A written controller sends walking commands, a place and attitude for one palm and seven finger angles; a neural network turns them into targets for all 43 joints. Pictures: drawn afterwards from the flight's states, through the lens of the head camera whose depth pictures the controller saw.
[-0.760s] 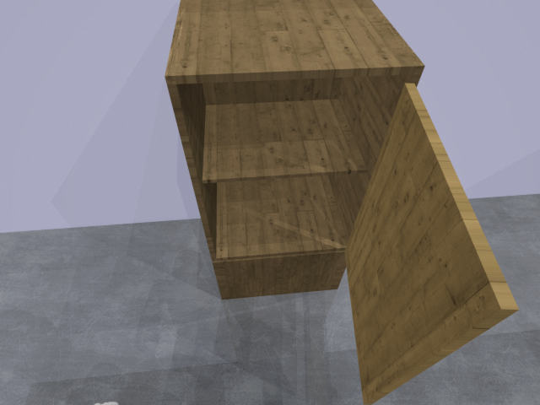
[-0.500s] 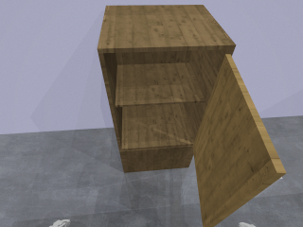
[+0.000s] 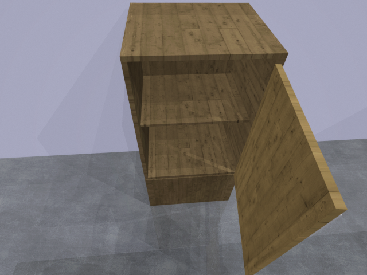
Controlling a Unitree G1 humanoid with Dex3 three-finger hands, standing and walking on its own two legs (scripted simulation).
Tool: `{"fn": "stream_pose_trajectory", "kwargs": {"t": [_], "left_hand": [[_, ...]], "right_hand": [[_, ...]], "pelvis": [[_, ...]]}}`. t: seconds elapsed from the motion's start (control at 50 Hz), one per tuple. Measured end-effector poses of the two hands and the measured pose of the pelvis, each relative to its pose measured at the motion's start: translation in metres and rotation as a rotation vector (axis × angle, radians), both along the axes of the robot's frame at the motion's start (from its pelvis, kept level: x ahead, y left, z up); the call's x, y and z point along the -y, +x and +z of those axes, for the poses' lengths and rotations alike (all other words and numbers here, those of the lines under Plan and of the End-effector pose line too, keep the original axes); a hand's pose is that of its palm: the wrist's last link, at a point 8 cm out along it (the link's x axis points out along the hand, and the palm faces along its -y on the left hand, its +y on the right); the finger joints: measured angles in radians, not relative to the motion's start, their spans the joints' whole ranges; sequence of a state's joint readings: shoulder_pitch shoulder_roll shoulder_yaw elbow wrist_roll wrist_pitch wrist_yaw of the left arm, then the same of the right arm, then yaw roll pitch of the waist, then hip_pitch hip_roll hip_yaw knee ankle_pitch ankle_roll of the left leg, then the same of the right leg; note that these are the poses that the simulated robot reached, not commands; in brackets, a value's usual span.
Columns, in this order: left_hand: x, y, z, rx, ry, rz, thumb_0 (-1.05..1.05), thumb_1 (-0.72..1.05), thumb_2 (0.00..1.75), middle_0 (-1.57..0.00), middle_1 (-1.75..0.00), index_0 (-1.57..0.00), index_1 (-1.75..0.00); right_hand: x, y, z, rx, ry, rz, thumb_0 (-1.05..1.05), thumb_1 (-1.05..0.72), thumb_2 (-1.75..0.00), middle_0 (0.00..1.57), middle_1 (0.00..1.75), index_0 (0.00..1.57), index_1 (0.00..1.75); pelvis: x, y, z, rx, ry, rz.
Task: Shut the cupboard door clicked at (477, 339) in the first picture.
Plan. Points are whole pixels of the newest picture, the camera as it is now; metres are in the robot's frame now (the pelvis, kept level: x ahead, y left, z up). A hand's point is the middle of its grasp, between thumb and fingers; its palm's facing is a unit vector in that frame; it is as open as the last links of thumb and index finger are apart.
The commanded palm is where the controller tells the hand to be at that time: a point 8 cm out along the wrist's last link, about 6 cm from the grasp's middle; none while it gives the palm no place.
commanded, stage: stand and wait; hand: left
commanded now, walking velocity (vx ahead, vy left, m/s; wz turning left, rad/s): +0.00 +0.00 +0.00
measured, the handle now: (309, 222) +0.26 -0.27 -0.02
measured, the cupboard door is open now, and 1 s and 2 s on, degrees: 82 82 82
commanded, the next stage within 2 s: look at it before walking up in 0.06 s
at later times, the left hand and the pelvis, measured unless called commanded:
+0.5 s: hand out of the picture +0.01 +0.18 -0.18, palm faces +0.00 -0.98 -0.21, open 7.4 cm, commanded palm none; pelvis +0.00 +0.00 +0.00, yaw +0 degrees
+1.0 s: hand out of the picture +0.00 +0.17 -0.18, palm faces +0.02 -0.98 -0.21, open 7.4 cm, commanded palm none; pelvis +0.00 -0.01 +0.00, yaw +0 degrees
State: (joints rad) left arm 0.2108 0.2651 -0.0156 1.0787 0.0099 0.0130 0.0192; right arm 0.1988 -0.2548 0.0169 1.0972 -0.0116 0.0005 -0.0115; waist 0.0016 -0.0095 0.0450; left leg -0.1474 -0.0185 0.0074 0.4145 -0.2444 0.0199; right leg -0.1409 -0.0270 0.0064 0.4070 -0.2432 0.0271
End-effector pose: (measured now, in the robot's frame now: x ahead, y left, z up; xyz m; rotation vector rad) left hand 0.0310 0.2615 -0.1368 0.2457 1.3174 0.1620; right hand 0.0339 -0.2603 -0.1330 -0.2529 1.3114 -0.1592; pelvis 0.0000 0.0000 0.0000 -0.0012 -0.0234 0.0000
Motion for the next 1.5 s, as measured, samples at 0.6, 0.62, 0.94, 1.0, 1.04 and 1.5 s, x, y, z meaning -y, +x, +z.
{"fn": "stream_pose_trajectory", "kwargs": {"t": [0.6,0.62,0.94,1.0,1.04,1.5], "left_hand": [[0.037,-0.031,-0.009,-0.053,-0.065,0.043,0.01,0.91,0.90,-0.20,-0.30,-0.20,-0.30],[0.038,-0.032,-0.009,-0.056,-0.066,0.044,0.01,0.91,0.90,-0.20,-0.30,-0.20,-0.30],[0.043,-0.035,-0.009,-0.065,-0.064,0.054,0.01,0.91,0.90,-0.20,-0.30,-0.20,-0.29],[0.044,-0.034,-0.008,-0.060,-0.064,0.053,0.01,0.91,0.90,-0.20,-0.30,-0.20,-0.29],[0.044,-0.033,-0.008,-0.056,-0.064,0.052,0.01,0.91,0.90,-0.20,-0.30,-0.20,-0.29],[0.051,-0.035,-0.006,-0.051,-0.063,0.057,0.01,0.91,0.90,-0.20,-0.30,-0.20,-0.29]], "right_hand": [[-0.028,-0.031,-0.012,-0.051,0.070,-0.052,0.00,-0.91,-0.90,0.20,0.29,0.20,0.30],[-0.028,-0.032,-0.012,-0.053,0.070,-0.053,0.00,-0.91,-0.90,0.20,0.29,0.20,0.30],[-0.028,-0.039,-0.014,-0.068,0.078,-0.062,0.00,-0.91,-0.90,0.20,0.29,0.20,0.30],[-0.027,-0.038,-0.014,-0.064,0.079,-0.063,0.00,-0.91,-0.90,0.20,0.29,0.20,0.30],[-0.027,-0.037,-0.015,-0.060,0.079,-0.063,0.00,-0.91,-0.90,0.20,0.29,0.20,0.30],[-0.022,-0.041,-0.016,-0.064,0.085,-0.063,0.00,-0.91,-0.90,0.20,0.29,0.20,0.30]], "pelvis": [[0.004,-0.001,-0.001,-0.004,0.001,-0.004],[0.004,-0.001,-0.001,-0.004,0.001,-0.004],[0.007,-0.001,-0.002,-0.008,0.002,-0.005],[0.008,-0.001,-0.002,-0.007,0.002,-0.005],[0.008,-0.001,-0.002,-0.006,0.002,-0.005],[0.014,-0.003,-0.001,-0.007,0.003,-0.004]]}}
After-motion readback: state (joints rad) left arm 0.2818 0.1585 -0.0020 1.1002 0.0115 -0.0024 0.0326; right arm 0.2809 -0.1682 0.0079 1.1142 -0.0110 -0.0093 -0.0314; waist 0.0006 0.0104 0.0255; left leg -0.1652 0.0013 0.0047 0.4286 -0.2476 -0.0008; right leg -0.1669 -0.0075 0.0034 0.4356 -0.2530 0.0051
